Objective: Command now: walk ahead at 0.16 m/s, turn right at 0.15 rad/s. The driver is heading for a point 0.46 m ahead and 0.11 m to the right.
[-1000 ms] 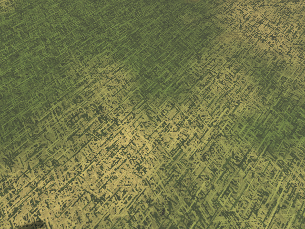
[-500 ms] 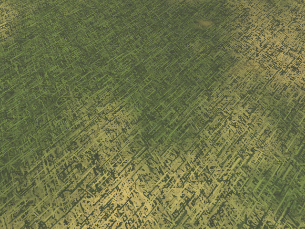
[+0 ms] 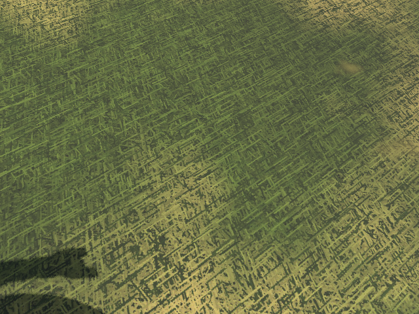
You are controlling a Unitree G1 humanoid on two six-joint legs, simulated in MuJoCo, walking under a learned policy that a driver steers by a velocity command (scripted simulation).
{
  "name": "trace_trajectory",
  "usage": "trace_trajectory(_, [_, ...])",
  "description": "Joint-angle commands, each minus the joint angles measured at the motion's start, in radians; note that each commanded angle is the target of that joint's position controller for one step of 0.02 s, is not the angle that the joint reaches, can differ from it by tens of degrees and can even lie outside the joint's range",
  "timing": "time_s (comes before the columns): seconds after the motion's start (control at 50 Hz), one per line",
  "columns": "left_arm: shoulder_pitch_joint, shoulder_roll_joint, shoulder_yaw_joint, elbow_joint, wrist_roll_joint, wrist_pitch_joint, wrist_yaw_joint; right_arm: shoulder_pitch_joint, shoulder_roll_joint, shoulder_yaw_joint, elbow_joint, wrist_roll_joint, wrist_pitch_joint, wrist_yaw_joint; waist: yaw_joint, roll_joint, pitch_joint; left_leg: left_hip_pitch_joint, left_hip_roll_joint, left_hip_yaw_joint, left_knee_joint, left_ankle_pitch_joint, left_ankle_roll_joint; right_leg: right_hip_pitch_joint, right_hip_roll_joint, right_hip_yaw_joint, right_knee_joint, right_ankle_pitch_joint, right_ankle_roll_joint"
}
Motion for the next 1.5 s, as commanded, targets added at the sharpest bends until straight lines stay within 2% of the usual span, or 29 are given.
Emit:
trace_trajectory(0.02, [0.069,0.113,0.030,-0.018,-0.006,0.015,0.017,0.032,-0.213,-0.065,-0.009,0.004,-0.009,-0.020,-0.015,0.184,-0.172,0.159,0.271,-0.251,-0.266,-0.115,0.182,-0.032,-0.008,-0.005,0.016,0.086,0.009])
trace_trajectory(0.06, [0.050,0.110,0.035,-0.026,-0.006,0.012,0.021,0.022,-0.217,-0.071,0.002,0.017,-0.018,-0.033,-0.025,0.193,-0.134,0.146,0.290,-0.269,-0.330,-0.320,0.173,-0.069,-0.016,-0.009,0.008,0.124,-0.018])
trace_trajectory(0.18, [0.055,0.066,0.035,-0.018,-0.003,-0.015,0.002,-0.015,-0.206,-0.082,0.029,0.033,-0.045,-0.036,-0.001,0.158,-0.105,0.168,0.300,-0.161,-0.371,-0.341,0.131,-0.016,-0.036,-0.037,-0.180,0.184,-0.091])
trace_trajectory(0.24, [0.150,0.060,0.040,0.024,-0.004,-0.012,-0.011,-0.056,-0.209,-0.086,0.029,0.052,-0.032,-0.024,0.055,0.139,-0.091,0.105,0.281,-0.083,-0.319,-0.409,0.099,0.125,-0.003,-0.107,-0.337,0.270,-0.127])
trace_trajectory(0.28, [0.301,0.071,0.051,0.094,0.000,-0.010,-0.013,-0.090,-0.151,-0.073,0.026,0.050,-0.023,-0.020,0.106,0.038,-0.061,-0.008,0.204,0.019,-0.104,-0.461,0.045,0.262,0.034,-0.100,-0.450,0.224,-0.170])
trace_trajectory(0.3, [0.389,0.129,0.065,0.111,0.005,-0.018,-0.003,-0.113,-0.081,-0.055,0.012,0.039,-0.021,-0.011,0.117,-0.171,-0.044,-0.175,0.109,0.123,0.259,-0.436,-0.021,0.334,-0.137,0.195,-0.595,0.040,-0.247])
trace_trajectory(0.32, [0.380,0.235,0.075,0.069,0.012,-0.045,-0.009,-0.181,-0.064,-0.045,-0.049,0.049,-0.038,-0.007,0.109,-0.257,0.025,-0.480,-0.035,0.015,0.452,-0.474,-0.054,0.375,-0.300,0.713,-0.800,-0.218,-0.395])
trace_trajectory(0.34, [0.298,0.219,0.069,0.037,0.030,-0.073,-0.008,-0.194,-0.111,-0.052,-0.051,0.068,-0.068,0.002,0.080,-0.165,0.056,-0.546,0.029,-0.113,0.537,-0.388,-0.034,0.361,-0.337,0.760,-0.862,-0.240,-0.407])
trace_trajectory(0.36, [0.238,0.180,0.059,0.014,0.024,-0.093,-0.003,-0.164,-0.157,-0.062,-0.037,0.071,-0.088,0.010,0.040,-0.141,0.067,-0.560,0.061,-0.126,0.524,-0.265,-0.025,0.365,-0.309,0.667,-0.837,-0.124,-0.365])
trace_trajectory(0.38, [0.225,0.153,0.054,0.003,0.010,-0.100,-0.001,-0.146,-0.176,-0.069,-0.010,0.050,-0.098,0.007,0.031,-0.091,0.046,-0.532,0.076,-0.115,0.499,-0.185,-0.027,0.376,-0.266,0.561,-0.804,0.024,-0.322])
trace_trajectory(0.42, [0.246,0.103,0.039,0.000,0.002,-0.096,0.007,-0.174,-0.169,-0.072,0.001,0.022,-0.105,0.004,0.034,-0.051,0.008,-0.449,0.080,-0.111,0.383,-0.057,-0.048,0.376,-0.201,0.422,-0.789,0.249,-0.271])
trace_trajectory(0.52, [0.321,0.114,0.045,-0.004,0.003,-0.086,0.030,-0.264,-0.086,-0.045,-0.013,0.036,-0.102,0.021,0.063,-0.064,-0.006,-0.282,0.009,-0.075,0.113,0.159,-0.087,0.315,-0.108,0.252,-0.758,0.517,-0.233])
trace_trajectory(0.62, [0.380,0.102,0.050,0.014,-0.003,-0.078,0.032,-0.331,-0.082,-0.027,-0.032,0.046,-0.110,0.046,0.099,-0.102,0.030,-0.199,0.015,-0.055,-0.019,0.231,-0.074,0.325,-0.143,0.240,-0.744,0.510,-0.227])
trace_trajectory(0.68, [0.362,0.121,0.060,0.018,0.003,-0.073,0.031,-0.275,-0.131,-0.039,-0.018,0.048,-0.111,0.049,0.057,-0.125,0.022,-0.147,0.012,-0.032,-0.040,0.145,-0.015,0.419,-0.179,0.205,-0.675,0.768,-0.201])
trace_trajectory(0.72, [0.339,0.113,0.056,0.006,0.011,-0.061,0.031,-0.059,-0.190,-0.069,0.045,0.026,-0.114,0.040,-0.055,-0.122,-0.124,0.147,-0.030,0.000,-0.064,0.183,0.048,0.414,-0.107,0.147,-0.397,1.167,-0.149])
trace_trajectory(0.74, [0.322,0.092,0.045,-0.023,0.027,-0.060,0.032,0.120,-0.233,-0.077,0.086,0.003,-0.116,0.036,-0.121,-0.050,-0.279,0.469,0.113,-0.148,0.013,0.387,0.110,0.226,-0.065,0.143,-0.147,0.986,-0.117])
trace_trajectory(0.76, [0.466,-0.026,0.011,-0.022,0.023,-0.073,0.023,0.223,-0.313,-0.094,0.123,-0.005,-0.107,0.041,-0.074,0.275,-0.461,0.850,0.399,-0.590,-0.007,0.492,0.307,-0.151,0.125,0.096,0.285,0.264,-0.033])
trace_trajectory(0.78, [0.470,0.045,0.024,0.006,0.003,-0.086,0.022,0.219,-0.227,-0.070,0.135,0.021,-0.100,0.048,-0.090,0.278,-0.498,0.809,0.421,-0.726,-0.107,0.472,0.320,-0.210,0.143,0.214,0.431,-0.027,-0.033])
trace_trajectory(0.8, [0.350,0.114,0.044,-0.023,-0.019,-0.091,0.021,0.115,-0.180,-0.054,0.123,0.035,-0.096,0.043,-0.085,0.213,-0.311,0.646,0.377,-0.535,-0.114,0.496,0.273,-0.267,0.086,0.199,0.445,0.007,-0.039])
trace_trajectory(0.84, [0.216,0.111,0.048,-0.055,0.005,-0.089,0.031,0.009,-0.124,-0.031,0.123,0.022,-0.094,0.038,-0.042,0.071,-0.161,0.377,0.288,-0.330,-0.149,0.661,0.217,-0.219,0.009,0.124,0.321,0.100,-0.034])
trace_trajectory(0.9, [0.245,0.029,0.039,-0.057,0.014,-0.059,0.035,-0.023,-0.097,-0.014,0.165,0.000,-0.099,0.031,0.028,0.127,-0.152,0.196,0.232,-0.215,-0.207,0.722,0.203,-0.046,-0.029,0.110,0.113,0.165,-0.020])
trace_trajectory(0.96, [0.192,0.000,0.022,-0.077,0.020,-0.040,0.041,-0.059,-0.153,-0.023,0.189,0.001,-0.089,0.016,0.040,0.148,-0.167,0.127,0.208,-0.141,-0.219,0.740,0.196,0.059,-0.020,0.070,-0.143,0.264,-0.003])
trace_trajectory(1.02, [0.142,0.038,0.026,-0.075,0.016,-0.020,0.037,-0.036,-0.179,-0.025,0.213,0.011,-0.064,0.008,0.019,0.136,-0.181,0.123,0.206,-0.140,-0.237,0.532,0.171,0.135,-0.001,0.052,-0.263,0.415,-0.007])
trace_trajectory(1.1, [0.076,0.056,0.033,-0.082,0.038,-0.011,0.035,-0.022,-0.134,-0.001,0.241,0.025,-0.044,0.008,0.027,0.101,-0.102,0.056,0.149,-0.157,-0.196,0.069,0.085,0.256,0.002,0.056,-0.499,0.540,-0.053])
trace_trajectory(1.14, [0.030,0.150,0.046,-0.105,0.035,-0.012,0.043,0.116,-0.110,0.007,0.271,0.002,-0.044,0.008,-0.063,-0.063,-0.099,0.008,0.031,-0.096,-0.118,-0.172,-0.003,0.323,-0.121,0.169,-0.511,0.773,-0.120])
trace_trajectory(1.16, [0.003,0.110,0.038,-0.090,0.030,-0.011,0.037,0.142,-0.085,0.015,0.279,0.008,-0.035,0.000,-0.079,-0.120,-0.125,0.090,0.021,-0.067,-0.132,-0.169,-0.022,0.245,-0.109,0.162,-0.519,0.593,-0.143])
trace_trajectory(1.2, [-0.021,0.056,0.028,-0.086,0.033,-0.018,0.021,0.056,-0.133,0.009,0.277,0.014,-0.013,-0.012,-0.037,-0.048,-0.069,0.122,0.022,-0.062,-0.115,-0.106,-0.029,0.175,-0.036,0.119,-0.527,0.501,-0.097])
trace_trajectory(1.32, [-0.001,0.068,0.027,-0.033,0.022,-0.041,0.021,0.049,-0.146,0.007,0.307,0.020,0.001,-0.022,-0.030,0.003,-0.119,0.182,0.046,-0.077,-0.082,0.095,-0.029,0.244,-0.015,0.092,-0.464,0.771,-0.097])
trace_trajectory(1.5, [-0.019,0.066,0.024,0.026,0.019,-0.030,0.022,0.042,-0.148,0.005,0.350,0.023,0.020,-0.029,-0.030,0.043,-0.112,0.218,0.050,-0.075,-0.077,0.123,-0.035,0.236,0.001,0.072,-0.464,0.750,-0.104])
